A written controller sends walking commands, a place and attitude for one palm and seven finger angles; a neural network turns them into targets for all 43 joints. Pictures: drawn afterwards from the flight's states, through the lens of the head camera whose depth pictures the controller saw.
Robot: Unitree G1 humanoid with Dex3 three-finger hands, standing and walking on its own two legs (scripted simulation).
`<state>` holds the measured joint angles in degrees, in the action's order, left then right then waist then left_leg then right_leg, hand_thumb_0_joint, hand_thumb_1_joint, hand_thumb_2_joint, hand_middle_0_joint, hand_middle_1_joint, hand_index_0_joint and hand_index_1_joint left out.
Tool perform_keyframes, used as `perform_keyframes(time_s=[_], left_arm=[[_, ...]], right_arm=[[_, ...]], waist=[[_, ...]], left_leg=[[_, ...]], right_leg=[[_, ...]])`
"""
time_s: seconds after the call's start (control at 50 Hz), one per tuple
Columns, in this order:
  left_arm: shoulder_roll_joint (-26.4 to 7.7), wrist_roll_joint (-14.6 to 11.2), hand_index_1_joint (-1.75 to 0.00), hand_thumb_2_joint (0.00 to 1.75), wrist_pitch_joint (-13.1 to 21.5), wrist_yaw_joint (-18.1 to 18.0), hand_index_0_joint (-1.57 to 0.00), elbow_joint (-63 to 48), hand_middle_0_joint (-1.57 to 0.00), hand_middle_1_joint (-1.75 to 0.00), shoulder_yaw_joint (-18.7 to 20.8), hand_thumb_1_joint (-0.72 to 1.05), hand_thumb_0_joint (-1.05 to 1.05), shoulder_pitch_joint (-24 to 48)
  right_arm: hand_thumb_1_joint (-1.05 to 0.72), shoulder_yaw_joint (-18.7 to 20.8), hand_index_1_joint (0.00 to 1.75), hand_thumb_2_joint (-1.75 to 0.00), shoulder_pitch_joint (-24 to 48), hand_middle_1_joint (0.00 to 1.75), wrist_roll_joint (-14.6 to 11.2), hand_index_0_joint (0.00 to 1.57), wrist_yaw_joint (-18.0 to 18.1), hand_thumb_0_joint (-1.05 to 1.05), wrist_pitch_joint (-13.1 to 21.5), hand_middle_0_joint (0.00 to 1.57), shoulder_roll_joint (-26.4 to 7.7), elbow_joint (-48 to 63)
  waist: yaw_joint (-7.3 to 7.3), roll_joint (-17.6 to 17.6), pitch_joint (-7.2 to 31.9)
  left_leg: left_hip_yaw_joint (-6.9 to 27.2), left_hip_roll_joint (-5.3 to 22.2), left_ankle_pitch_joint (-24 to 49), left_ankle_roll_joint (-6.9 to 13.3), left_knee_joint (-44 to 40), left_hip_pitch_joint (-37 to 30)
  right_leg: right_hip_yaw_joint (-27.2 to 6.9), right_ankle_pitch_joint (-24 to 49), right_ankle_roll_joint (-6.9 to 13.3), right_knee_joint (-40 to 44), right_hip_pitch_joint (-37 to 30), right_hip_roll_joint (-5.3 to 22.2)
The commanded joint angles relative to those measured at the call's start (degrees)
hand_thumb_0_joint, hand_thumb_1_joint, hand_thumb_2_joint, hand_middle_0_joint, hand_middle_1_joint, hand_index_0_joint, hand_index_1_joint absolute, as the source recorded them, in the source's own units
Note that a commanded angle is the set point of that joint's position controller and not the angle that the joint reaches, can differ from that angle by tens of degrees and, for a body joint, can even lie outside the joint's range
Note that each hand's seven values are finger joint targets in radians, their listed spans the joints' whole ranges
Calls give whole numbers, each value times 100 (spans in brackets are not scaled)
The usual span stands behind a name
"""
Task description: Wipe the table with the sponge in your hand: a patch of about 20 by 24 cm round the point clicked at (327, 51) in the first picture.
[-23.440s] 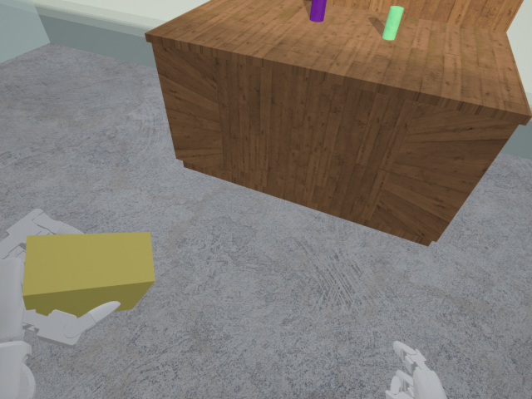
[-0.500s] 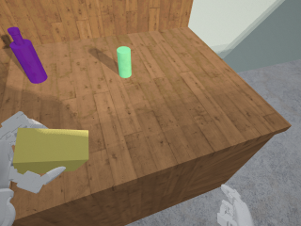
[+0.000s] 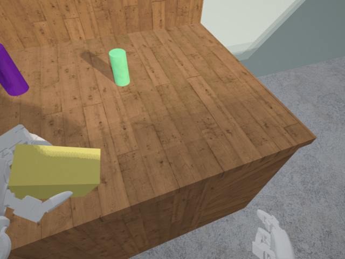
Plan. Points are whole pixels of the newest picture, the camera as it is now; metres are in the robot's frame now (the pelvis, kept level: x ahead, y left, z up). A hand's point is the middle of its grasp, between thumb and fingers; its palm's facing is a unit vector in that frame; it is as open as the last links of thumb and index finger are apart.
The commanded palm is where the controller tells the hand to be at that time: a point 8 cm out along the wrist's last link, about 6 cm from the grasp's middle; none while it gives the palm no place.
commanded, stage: shuffle to correct the standing spot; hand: left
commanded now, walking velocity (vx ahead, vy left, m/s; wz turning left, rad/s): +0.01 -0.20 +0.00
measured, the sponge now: (68, 175) +0.23 +0.20 +0.14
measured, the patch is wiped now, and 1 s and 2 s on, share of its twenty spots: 0.00 0.00 0.00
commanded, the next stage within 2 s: none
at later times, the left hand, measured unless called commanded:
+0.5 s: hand (42, 179) +0.21 +0.23 +0.16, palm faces +0.31 -0.86 -0.40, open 10.0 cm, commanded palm +0.15 +0.27 +0.18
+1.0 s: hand (36, 180) +0.21 +0.24 +0.16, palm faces +0.32 -0.86 -0.41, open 10.0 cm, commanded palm +0.15 +0.28 +0.18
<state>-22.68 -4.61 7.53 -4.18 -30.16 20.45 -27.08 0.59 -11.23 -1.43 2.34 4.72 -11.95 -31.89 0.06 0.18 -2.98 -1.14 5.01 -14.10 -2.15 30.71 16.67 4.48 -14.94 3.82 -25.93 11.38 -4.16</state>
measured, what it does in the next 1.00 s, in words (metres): stands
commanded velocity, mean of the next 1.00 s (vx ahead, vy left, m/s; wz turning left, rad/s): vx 0.01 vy -0.20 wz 0.00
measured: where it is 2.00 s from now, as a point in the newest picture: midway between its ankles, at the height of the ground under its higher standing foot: outside the picture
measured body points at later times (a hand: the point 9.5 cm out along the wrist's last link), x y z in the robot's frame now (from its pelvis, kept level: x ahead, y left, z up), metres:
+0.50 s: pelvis -0.01 -0.01 +0.00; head +0.02 +0.00 +0.44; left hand +0.19 +0.27 +0.18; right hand +0.17 -0.24 -0.08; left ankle +0.02 +0.14 -0.74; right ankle -0.01 -0.08 -0.74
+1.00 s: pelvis -0.01 -0.01 +0.00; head +0.02 +0.01 +0.45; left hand +0.18 +0.28 +0.18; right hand +0.17 -0.23 -0.08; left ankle +0.02 +0.14 -0.74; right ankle -0.01 -0.08 -0.74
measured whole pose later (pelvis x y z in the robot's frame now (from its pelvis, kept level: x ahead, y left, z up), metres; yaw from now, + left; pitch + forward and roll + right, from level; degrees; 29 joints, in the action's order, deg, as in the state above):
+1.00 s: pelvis -0.01 -0.01 +0.00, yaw +1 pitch +0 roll -2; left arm -23.4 -5.1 6.3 -4.5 -31.4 20.8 -27.3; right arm -0.3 -11.7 -1.4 2.3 4.1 -10.8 -32.0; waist 0.0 -0.1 -3.2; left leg -0.2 5.3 -13.7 -2.6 31.5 17.5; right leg 5.4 -14.8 4.2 -26.6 11.9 -4.5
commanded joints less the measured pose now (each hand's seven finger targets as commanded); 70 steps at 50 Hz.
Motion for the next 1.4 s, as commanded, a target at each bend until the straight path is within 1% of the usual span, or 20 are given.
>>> perform_keyframes(time_s=[0.0, 0.06, 0.14, 0.16, 0.24, 0.32, 0.58, 0.62, 0.66, 0.72, 0.82, 0.88, 0.98, 1.04, 1.14, 1.18, 1.24, 1.26, 1.32, 1.38], left_arm=[[-987, -154, -160, 130, 387, -147, -120, -1311, -120, -160, 793, 10, 0, 363], [-941, -173, -160, 130, 385, -172, -120, -1344, -120, -160, 735, 10, 0, 328], [-1123, -174, -160, 130, 358, -173, -120, -1437, -120, -160, 885, 10, 0, 326], [-979, -176, -160, 130, 374, -157, -120, -1343, -120, -160, 779, 10, 0, 302], [-1081, -184, -160, 130, 345, -160, -120, -1435, -120, -160, 848, 10, 0, 323], [-1076, -185, -160, 130, 353, -141, -120, -1372, -120, -160, 866, 10, 0, 322], [-1097, -150, -160, 130, 339, -112, -120, -1454, -120, -160, 836, 10, 0, 359], [-1054, -148, -160, 130, 323, -102, -120, -1384, -120, -160, 808, 10, 0, 317], [-978, -167, -160, 130, 338, -108, -120, -1442, -120, -160, 720, 10, 0, 332], [-1035, -165, -160, 130, 308, -117, -120, -1362, -120, -160, 778, 10, 0, 383], [-1015, -148, -160, 130, 316, -147, -120, -1480, -120, -160, 726, 10, 0, 497], [-1061, -129, -160, 130, 326, -167, -120, -1488, -120, -160, 762, 10, 0, 540], [-1063, -131, -160, 130, 305, -141, -120, -1409, -120, -160, 798, 10, 0, 315], [-1059, -175, -160, 130, 266, -134, -120, -1361, -120, -160, 791, 10, 0, 202], [-1112, -203, -160, 130, 282, -141, -120, -1507, -120, -160, 805, 10, 0, 242], [-1090, -186, -160, 130, 298, -143, -120, -1499, -120, -160, 809, 10, 0, 323], [-1163, -193, -160, 130, 287, -155, -120, -1456, -120, -160, 864, 10, 0, 249], [-1007, -190, -160, 130, 303, -142, -120, -1385, -120, -160, 756, 10, 0, 274], [-1079, -187, -160, 130, 285, -161, -120, -1322, -120, -160, 831, 10, 0, 302], [-1071, -199, -160, 130, 279, -164, -120, -1394, -120, -160, 810, 10, 0, 319]], right_arm=[[-90, 286, 30, -90, 345, 30, -1, 20, 38, 0, 282, 20, -654, 896], [-90, 239, 30, -90, 389, 30, 1, 20, 42, 0, 252, 20, -650, 854], [-90, 253, 30, -90, 485, 30, -16, 20, 62, 0, 245, 20, -639, 877], [-90, 227, 30, -90, 409, 30, 19, 20, 54, 0, 231, 20, -649, 847], [-90, 255, 30, -90, 472, 30, -26, 20, 42, 0, 240, 20, -632, 871], [-90, 256, 30, -90, 376, 30, 17, 20, 27, 0, 236, 20, -634, 889], [-90, 235, 30, -90, 406, 30, 32, 20, 21, 0, 271, 20, -651, 917], [-90, 244, 30, -90, 352, 30, 18, 20, 8, 0, 257, 20, -640, 920], [-90, 196, 30, -90, 385, 30, 24, 20, 7, 0, 253, 20, -642, 888], [-90, 235, 30, -90, 351, 30, 9, 20, 7, 0, 247, 20, -630, 912], [-90, 218, 30, -90, 411, 30, 6, 20, 17, 0, 257, 20, -619, 930], [-90, 206, 30, -90, 453, 30, 11, 20, 33, 0, 271, 20, -631, 922], [-90, 235, 30, -90, 401, 30, 8, 20, 13, 0, 268, 20, -640, 930], [-90, 222, 30, -90, 396, 30, -40, 20, 4, 0, 240, 20, -620, 910], [-90, 224, 30, -90, 435, 30, -44, 20, 4, 0, 217, 20, -624, 917], [-90, 246, 30, -90, 425, 30, -7, 20, 10, 0, 220, 20, -646, 933], [-90, 215, 30, -90, 473, 30, -36, 20, 22, 0, 208, 20, -617, 912], [-90, 192, 30, -90, 432, 30, -6, 20, 13, 0, 199, 20, -621, 888], [-90, 242, 30, -90, 379, 30, -18, 20, -1, 0, 200, 20, -626, 910], [-90, 240, 30, -90, 427, 30, -16, 20, 6, 0, 203, 20, -627, 925]], waist=[[-37, 46, 1032], [-64, 219, 943], [-50, 214, 904], [-54, 197, 878], [-55, 195, 911], [-33, 135, 861], [-19, 580, 867], [-21, 365, 886], [-54, 474, 897], [-56, 294, 801], [-63, 512, 704], [-44, 678, 717], [-22, 611, 900], [-60, 302, 962], [-76, 402, 944], [-55, 506, 874], [-68, 424, 831], [-69, 381, 795], [-70, 327, 806], [-68, 281, 803]], left_leg=[[186, 161, 938, 339, 190, -556], [197, 158, 965, 360, 173, -559], [242, 237, 1087, 374, 152, -561], [255, 251, 1069, 401, 116, -475], [252, 195, 858, 370, 174, -543], [306, 263, 619, 395, 83, -372], [585, 524, 809, 442, -393, -360], [524, 454, 652, 407, -272, -335], [470, 403, 523, 406, -283, -373], [429, 330, 137, 366, -182, -305], [538, 366, -194, 397, -356, -291], [691, 499, -7, 435, -599, -238], [594, 529, 813, 431, -391, -452], [456, 396, 908, 373, -166, -555], [441, 368, 894, 370, -101, -618], [534, 444, 823, 395, -209, -473], [482, 418, 743, 391, -178, -504], [471, 412, 521, 404, -177, -396], [400, 313, 192, 363, -58, -345], [421, 315, 300, 379, -53, -385]], right_leg=[[-817, 1603, -18, 456, 50, 943], [-757, 1508, 1, 395, 197, 928], [-775, 1624, -91, 334, 159, 906], [-663, 1542, -113, 346, 134, 848], [-828, 1486, -60, 370, 151, 933], [-794, 1244, -167, 439, 100, 884], [-501, 1080, -235, 357, -88, 653], [-577, 1080, -189, 445, -117, 709], [-520, 1029, -146, 436, -32, 709], [-698, 855, -73, 519, 101, 812], [-722, 550, -76, 511, 265, 755], [-541, 598, -166, 405, 92, 624], [-486, 1109, -198, 430, -97, 653], [-589, 1357, -69, 427, -68, 765], [-673, 1352, -3, 346, 124, 835], [-625, 1221, -84, 336, 84, 763], [-656, 1214, -80, 396, 114, 780], [-600, 1057, -96, 432, 142, 745], [-792, 938, -20, 513, 163, 866], [-762, 995, -46, 473, 192, 856]])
